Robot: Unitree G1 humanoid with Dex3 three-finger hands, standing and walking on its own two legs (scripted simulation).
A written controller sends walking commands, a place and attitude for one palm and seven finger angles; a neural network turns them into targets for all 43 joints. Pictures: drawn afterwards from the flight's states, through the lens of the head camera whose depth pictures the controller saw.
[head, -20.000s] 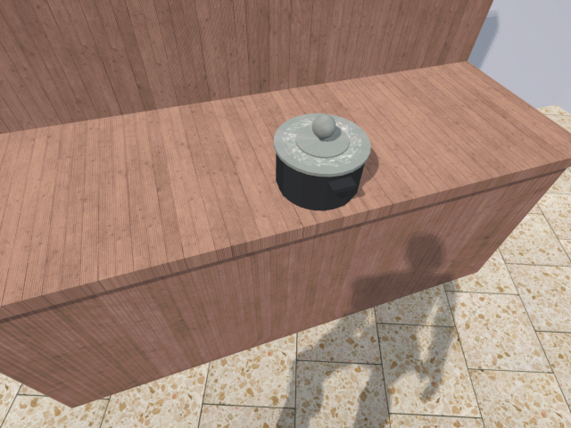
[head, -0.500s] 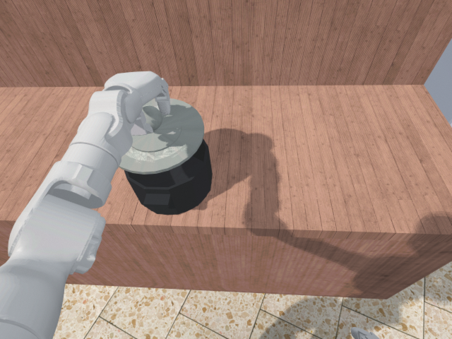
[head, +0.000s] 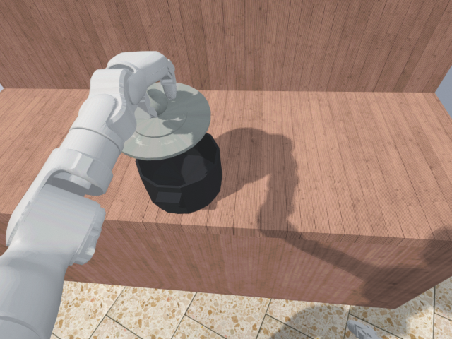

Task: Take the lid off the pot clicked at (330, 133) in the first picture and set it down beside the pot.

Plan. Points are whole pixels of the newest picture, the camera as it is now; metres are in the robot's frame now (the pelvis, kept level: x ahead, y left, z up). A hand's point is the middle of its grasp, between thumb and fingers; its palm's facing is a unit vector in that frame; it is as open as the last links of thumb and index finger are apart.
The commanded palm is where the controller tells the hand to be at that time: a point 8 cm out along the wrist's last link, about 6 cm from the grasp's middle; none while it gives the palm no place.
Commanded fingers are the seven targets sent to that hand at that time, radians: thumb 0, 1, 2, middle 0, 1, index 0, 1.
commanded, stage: lift the lid straight up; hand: left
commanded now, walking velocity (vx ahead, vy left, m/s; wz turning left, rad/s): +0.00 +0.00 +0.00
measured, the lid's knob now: (154, 102) +0.51 +0.12 +0.17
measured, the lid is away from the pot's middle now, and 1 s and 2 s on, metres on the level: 0.01 0.06 0.17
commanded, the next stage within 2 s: move the lid sideways beside the pot in 0.56 s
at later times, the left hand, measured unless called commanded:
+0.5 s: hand (144, 82) +0.47 +0.12 +0.23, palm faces -0.22 -0.01 -0.97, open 7.7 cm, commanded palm +0.46 +0.12 +0.28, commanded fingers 0.00 0.65 0.97 -0.81 -1.05 -0.82 -1.07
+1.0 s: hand (114, 86) +0.47 +0.17 +0.22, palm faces -0.26 -0.02 -0.97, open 7.7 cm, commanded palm +0.47 +0.17 +0.28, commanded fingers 0.00 0.65 0.97 -0.81 -1.05 -0.82 -1.07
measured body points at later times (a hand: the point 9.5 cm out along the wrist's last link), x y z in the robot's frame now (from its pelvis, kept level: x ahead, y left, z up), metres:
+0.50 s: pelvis -0.01 -0.01 +0.00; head +0.01 -0.04 +0.45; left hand +0.47 +0.12 +0.29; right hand +0.09 -0.26 -0.13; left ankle -0.02 +0.08 -0.74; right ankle +0.01 -0.14 -0.74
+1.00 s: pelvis +0.00 -0.01 +0.00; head +0.02 -0.03 +0.45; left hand +0.48 +0.17 +0.28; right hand +0.09 -0.27 -0.12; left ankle -0.02 +0.08 -0.74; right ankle +0.01 -0.14 -0.74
